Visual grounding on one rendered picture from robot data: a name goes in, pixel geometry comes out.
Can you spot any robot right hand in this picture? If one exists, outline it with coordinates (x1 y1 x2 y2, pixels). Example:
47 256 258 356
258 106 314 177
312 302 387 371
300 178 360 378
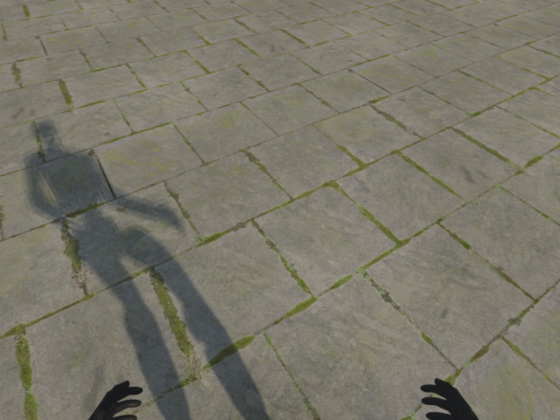
420 378 479 420

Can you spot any robot left hand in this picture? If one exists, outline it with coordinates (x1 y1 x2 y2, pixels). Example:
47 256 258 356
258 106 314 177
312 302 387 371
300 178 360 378
88 381 143 420

